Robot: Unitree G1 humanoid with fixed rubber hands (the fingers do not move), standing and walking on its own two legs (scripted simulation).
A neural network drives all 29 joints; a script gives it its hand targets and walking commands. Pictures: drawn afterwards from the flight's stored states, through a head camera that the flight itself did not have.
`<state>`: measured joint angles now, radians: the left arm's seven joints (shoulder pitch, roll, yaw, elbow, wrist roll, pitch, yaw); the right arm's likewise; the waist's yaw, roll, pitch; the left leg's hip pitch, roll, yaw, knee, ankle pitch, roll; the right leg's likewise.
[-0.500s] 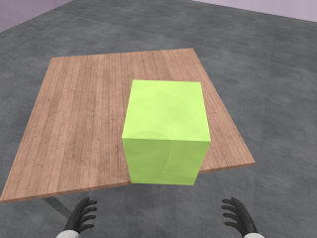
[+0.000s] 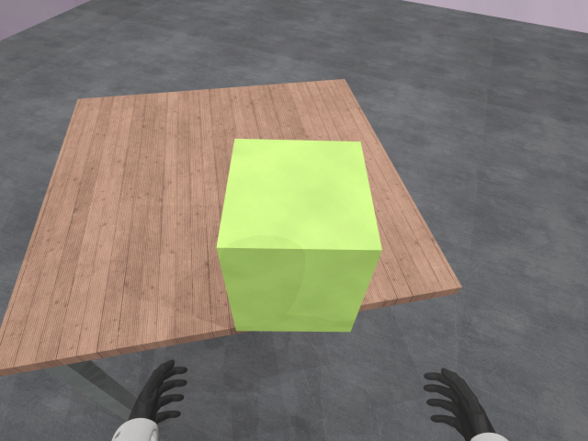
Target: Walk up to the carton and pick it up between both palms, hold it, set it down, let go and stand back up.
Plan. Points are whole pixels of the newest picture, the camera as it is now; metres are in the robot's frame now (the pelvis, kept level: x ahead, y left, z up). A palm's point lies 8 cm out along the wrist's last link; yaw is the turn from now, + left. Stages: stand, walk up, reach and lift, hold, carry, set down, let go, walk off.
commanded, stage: let go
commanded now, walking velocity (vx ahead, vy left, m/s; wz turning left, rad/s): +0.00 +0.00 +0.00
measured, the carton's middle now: (295, 240) +0.41 +0.01 -0.01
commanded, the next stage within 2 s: stand in 0.06 s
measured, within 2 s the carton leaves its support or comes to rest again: neither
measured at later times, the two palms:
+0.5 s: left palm out of the picture +0.08 +0.24 -0.12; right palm out of the picture +0.03 -0.24 -0.14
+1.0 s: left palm out of the picture +0.03 +0.23 -0.14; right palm out of the picture -0.03 -0.19 -0.15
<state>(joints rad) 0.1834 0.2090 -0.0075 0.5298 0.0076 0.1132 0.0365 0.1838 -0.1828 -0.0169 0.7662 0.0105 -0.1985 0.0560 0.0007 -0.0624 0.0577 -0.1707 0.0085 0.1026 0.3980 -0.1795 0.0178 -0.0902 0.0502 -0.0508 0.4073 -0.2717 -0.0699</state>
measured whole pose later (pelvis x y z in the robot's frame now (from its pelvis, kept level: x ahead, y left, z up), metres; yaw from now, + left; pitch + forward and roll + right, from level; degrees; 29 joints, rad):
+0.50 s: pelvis +0.00 +0.01 -0.01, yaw -3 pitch -1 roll +0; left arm 0.37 0.19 0.02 0.75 0.03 0.00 0.01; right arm 0.32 -0.20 -0.06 0.90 -0.04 0.03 0.01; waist 0.00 0.01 -0.03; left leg -0.25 0.05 0.14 0.53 -0.26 0.02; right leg -0.17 0.08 -0.01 0.48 -0.30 -0.07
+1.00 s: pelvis +0.01 +0.02 +0.00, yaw -5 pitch -2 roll +0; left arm 0.39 0.12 0.01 0.98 0.01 -0.02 0.04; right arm 0.34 -0.13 -0.05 1.10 -0.03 0.02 -0.03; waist -0.01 0.02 -0.01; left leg -0.16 0.02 0.19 0.42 -0.22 0.04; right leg -0.10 0.06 0.04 0.42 -0.28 -0.05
